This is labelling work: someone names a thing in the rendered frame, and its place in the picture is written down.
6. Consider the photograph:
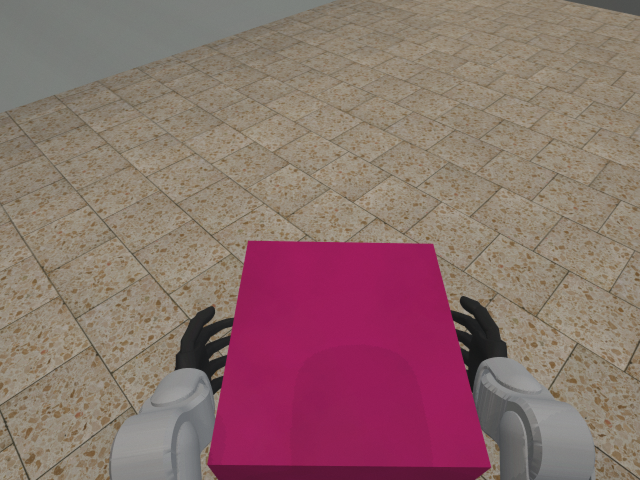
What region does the left robot hand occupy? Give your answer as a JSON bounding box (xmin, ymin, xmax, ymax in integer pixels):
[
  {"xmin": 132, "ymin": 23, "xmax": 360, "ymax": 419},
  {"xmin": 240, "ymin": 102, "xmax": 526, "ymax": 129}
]
[{"xmin": 174, "ymin": 306, "xmax": 234, "ymax": 395}]

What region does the right robot forearm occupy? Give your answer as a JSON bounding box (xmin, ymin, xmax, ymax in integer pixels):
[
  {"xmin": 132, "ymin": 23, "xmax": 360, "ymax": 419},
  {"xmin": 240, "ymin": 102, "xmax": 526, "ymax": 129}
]
[{"xmin": 473, "ymin": 357, "xmax": 596, "ymax": 480}]

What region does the left robot forearm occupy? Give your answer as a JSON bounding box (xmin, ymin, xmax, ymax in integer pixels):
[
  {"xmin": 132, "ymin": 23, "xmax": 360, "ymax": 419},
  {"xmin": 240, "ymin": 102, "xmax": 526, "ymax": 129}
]
[{"xmin": 109, "ymin": 368, "xmax": 215, "ymax": 480}]

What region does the carton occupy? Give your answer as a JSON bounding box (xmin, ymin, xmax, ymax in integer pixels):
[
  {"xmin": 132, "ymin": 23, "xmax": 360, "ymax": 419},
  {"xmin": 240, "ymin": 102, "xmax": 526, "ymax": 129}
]
[{"xmin": 207, "ymin": 241, "xmax": 491, "ymax": 480}]

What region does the right robot hand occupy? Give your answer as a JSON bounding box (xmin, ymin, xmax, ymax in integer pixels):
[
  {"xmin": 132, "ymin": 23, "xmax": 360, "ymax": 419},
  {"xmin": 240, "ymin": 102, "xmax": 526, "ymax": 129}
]
[{"xmin": 451, "ymin": 296, "xmax": 508, "ymax": 393}]

